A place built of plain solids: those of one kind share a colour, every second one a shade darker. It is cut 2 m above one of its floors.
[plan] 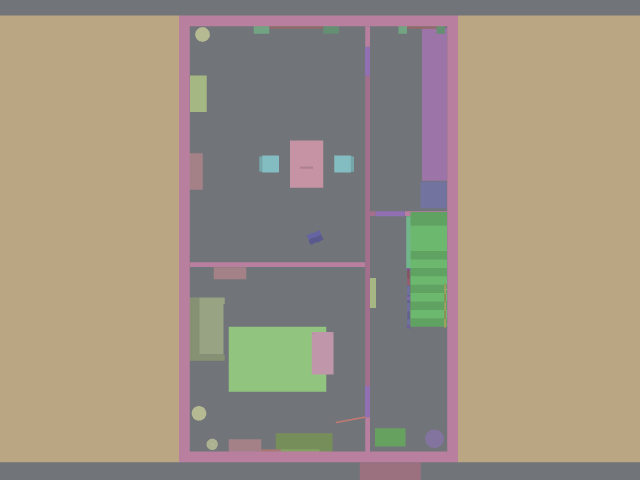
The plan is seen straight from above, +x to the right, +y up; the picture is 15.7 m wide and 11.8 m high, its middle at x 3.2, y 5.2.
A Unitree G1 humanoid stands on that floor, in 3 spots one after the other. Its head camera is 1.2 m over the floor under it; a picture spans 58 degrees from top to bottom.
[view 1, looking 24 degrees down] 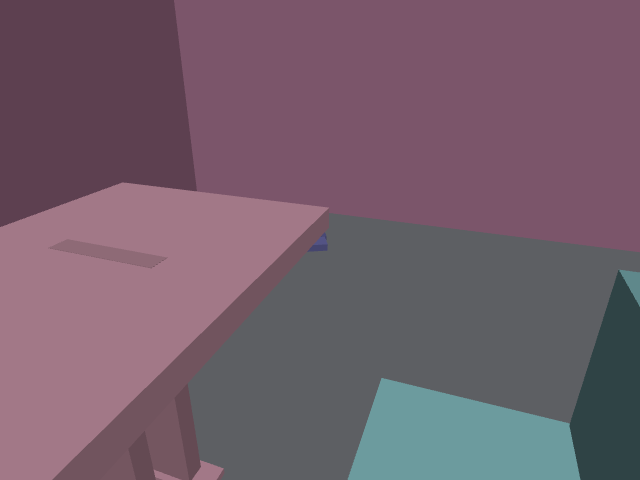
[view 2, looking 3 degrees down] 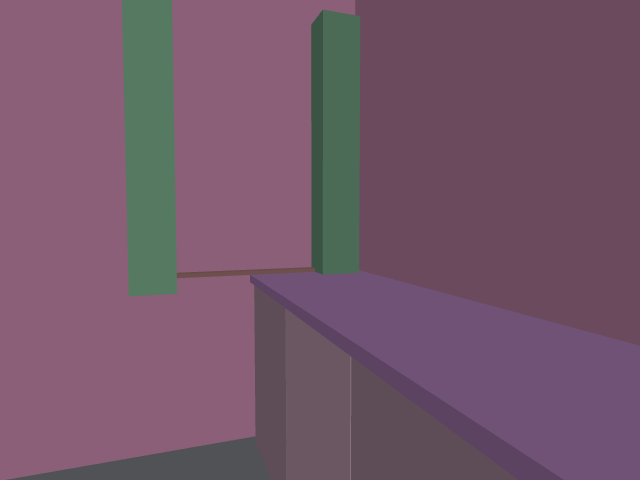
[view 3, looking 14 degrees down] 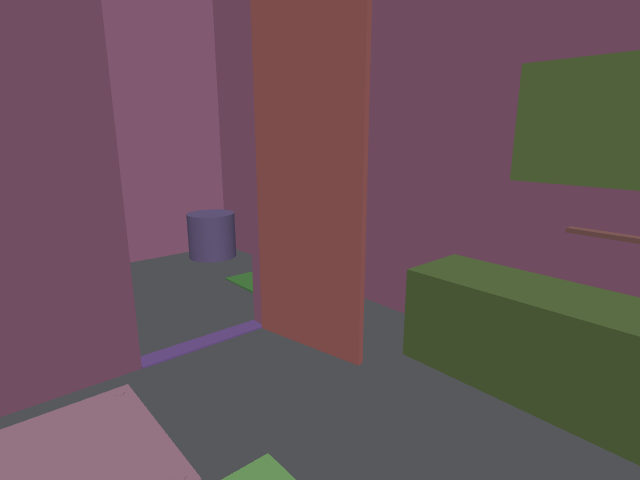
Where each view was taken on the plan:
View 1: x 2.05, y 7.70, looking -70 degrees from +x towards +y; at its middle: clutter_clutter_back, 2.84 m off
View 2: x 5.28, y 8.16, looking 70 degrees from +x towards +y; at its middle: curtains_curtains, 2.30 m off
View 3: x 2.15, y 2.25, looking -41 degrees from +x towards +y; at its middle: door_leaf_front_room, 2.31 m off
